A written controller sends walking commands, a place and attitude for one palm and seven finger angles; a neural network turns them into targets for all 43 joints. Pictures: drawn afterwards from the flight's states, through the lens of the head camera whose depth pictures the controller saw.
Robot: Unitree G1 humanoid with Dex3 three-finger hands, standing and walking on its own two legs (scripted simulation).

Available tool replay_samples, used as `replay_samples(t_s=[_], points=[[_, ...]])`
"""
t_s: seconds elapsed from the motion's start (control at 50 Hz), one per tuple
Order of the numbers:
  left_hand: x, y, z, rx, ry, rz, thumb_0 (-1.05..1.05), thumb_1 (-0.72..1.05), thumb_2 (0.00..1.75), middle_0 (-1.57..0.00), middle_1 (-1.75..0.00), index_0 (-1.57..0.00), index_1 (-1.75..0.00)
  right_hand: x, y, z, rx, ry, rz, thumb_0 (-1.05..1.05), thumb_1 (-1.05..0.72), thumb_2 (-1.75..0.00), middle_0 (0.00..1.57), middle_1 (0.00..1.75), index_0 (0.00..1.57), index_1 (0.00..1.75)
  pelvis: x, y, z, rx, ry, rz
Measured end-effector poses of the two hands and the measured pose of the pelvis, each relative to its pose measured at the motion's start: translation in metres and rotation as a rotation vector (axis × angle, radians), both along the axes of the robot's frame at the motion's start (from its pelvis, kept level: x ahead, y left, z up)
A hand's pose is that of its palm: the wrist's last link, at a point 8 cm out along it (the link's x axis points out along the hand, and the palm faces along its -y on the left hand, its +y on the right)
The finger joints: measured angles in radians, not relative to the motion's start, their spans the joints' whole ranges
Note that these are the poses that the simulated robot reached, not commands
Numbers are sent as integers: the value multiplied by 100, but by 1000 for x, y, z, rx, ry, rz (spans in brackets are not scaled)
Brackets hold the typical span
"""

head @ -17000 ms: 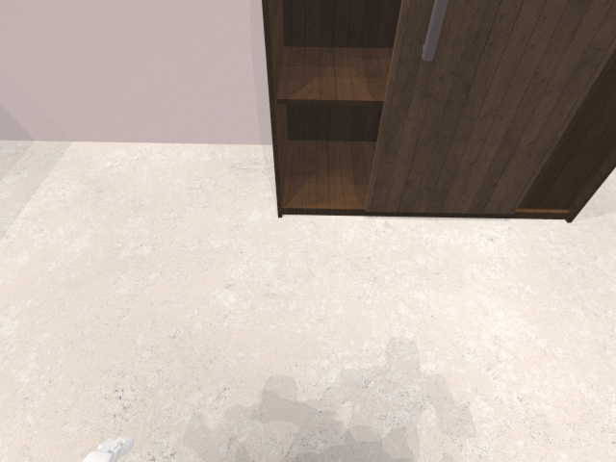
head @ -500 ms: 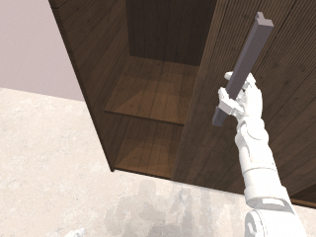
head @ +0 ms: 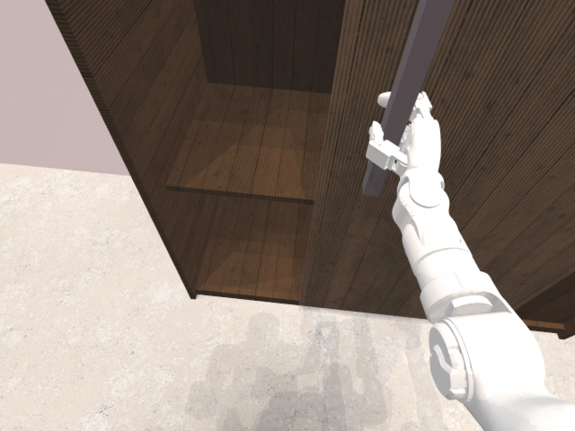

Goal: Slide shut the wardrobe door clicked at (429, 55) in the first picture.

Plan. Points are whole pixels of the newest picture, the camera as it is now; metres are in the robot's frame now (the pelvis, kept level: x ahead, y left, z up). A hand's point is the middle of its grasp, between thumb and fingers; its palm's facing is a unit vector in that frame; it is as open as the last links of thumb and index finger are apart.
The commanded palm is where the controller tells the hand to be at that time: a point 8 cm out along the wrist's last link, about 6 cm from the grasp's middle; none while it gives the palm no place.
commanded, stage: tug the door sideways, standing still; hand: right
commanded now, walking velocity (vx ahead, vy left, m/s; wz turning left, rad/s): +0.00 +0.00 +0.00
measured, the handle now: (394, 106) +0.54 -0.08 +0.16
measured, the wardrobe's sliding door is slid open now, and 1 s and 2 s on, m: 0.37 0.36 0.14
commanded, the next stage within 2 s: step sideways, sliding the door along in 0.20 s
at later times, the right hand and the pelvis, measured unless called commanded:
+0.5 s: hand (373, 144) +0.48 -0.05 +0.14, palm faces -0.04 +1.00 -0.08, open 6.6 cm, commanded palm +0.46 -0.09 +0.14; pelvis +0.00 +0.00 +0.00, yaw +3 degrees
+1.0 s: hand (361, 145) +0.48 -0.04 +0.13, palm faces +0.10 +0.98 -0.16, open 6.8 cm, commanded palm +0.46 -0.02 +0.14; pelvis +0.04 +0.11 +0.00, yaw -4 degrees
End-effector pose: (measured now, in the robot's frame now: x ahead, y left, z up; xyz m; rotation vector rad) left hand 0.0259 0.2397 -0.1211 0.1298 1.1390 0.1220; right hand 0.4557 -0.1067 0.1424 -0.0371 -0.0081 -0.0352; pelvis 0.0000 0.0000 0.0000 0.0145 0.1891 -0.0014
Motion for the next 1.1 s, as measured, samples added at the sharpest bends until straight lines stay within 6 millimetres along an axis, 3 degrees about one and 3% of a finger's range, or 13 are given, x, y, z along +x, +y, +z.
replay_samples(t_s=[0.1,0.2,0.32,0.46,0.62,0.68,0.76,0.88,1.1], points=[[-19,0,-3,-1,43,-1,1,91,90,-20,-30,-20,-30,0,2,-1,-10,-11,2,-1,-69,-82,27,136,20,138,-3,-1,-2,0,8,-2],[-25,1,-2,6,49,-7,1,91,90,-20,-30,-20,-30,0,3,-1,-7,-15,9,-1,-69,-82,27,137,21,138,-5,-2,-3,1,11,-2],[-17,3,-1,12,17,-16,1,91,90,-20,-30,-19,-30,0,6,-1,-6,-17,14,-1,-68,-82,28,137,21,138,-7,-3,-4,2,15,-2],[6,11,1,86,-33,118,1,91,90,-20,-30,-20,-30,5,1,2,-40,-4,80,0,-64,-77,33,132,26,139,-5,-2,0,-19,-69,49],[44,20,-19,49,-38,81,1,91,90,-20,-30,-20,-30,3,4,4,-76,12,35,-1,-64,-80,35,129,24,140,6,24,-4,-15,-175,31],[62,27,-18,34,-22,38,1,91,90,-20,-30,-20,-30,2,6,4,-78,25,12,-1,-65,-81,34,128,23,140,12,37,0,-7,-189,-12],[97,39,-4,60,-39,-57,1,91,90,-20,-30,-20,-30,1,7,4,-80,14,6,-1,-66,-82,32,130,21,140,17,51,9,-39,-194,-33],[158,58,-2,51,-130,-138,1,91,90,-20,-30,-20,-30,1,11,0,-91,-38,2,-3,-68,-84,34,133,14,140,24,70,2,-43,-214,-44],[242,86,-7,-74,-252,-209,1,91,90,-20,-30,-20,-30,0,31,-2,-152,-77,-159,-5,-68,-84,40,138,12,140,67,151,-8,-13,-257,-118]])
